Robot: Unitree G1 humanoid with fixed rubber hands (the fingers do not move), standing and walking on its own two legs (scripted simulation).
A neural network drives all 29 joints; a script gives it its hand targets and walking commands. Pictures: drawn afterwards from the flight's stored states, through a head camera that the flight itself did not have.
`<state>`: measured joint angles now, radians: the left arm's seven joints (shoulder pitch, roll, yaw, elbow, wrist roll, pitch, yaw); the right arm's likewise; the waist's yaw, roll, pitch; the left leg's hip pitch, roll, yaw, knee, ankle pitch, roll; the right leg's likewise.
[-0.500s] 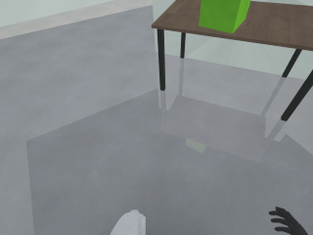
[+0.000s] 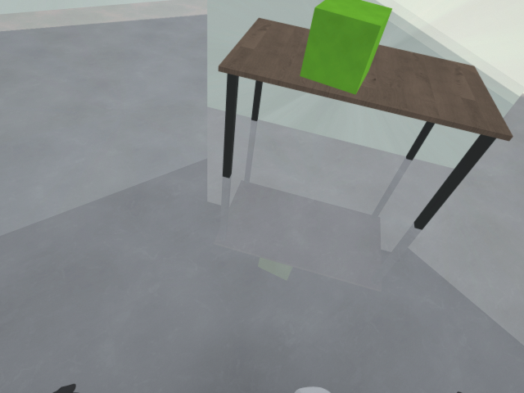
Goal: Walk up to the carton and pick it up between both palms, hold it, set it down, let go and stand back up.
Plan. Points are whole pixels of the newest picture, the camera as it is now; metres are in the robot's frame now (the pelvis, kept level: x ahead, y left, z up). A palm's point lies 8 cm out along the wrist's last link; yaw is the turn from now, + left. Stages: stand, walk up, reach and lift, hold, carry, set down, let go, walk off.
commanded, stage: walk up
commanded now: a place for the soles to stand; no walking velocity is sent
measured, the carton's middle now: (344, 43) +1.38 -0.28 +0.00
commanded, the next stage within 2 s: none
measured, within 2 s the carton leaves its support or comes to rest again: neither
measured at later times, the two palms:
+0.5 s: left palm (98, 315) +0.24 +0.28 -0.08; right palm out of the picture +0.09 -0.33 -0.11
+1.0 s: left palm (130, 277) +0.30 +0.24 -0.06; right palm (469, 366) +0.22 -0.37 -0.11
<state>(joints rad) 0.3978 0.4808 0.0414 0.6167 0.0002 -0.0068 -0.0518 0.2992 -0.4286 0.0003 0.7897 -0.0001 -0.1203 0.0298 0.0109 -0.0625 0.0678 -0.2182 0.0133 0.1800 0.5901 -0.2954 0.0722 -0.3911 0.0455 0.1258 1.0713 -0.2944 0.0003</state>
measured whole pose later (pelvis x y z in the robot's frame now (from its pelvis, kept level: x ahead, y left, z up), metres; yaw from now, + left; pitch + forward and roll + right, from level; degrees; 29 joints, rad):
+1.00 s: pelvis +0.18 -0.05 +0.00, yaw -14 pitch -2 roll +1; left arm 0.44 0.42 0.04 0.63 0.00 -0.06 -0.02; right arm 0.21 -0.42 0.00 0.79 0.00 -0.01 0.03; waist 0.01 0.05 0.07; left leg -0.57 0.01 -0.05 1.00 -0.17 0.01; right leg -0.12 0.10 0.01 0.52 -0.36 -0.10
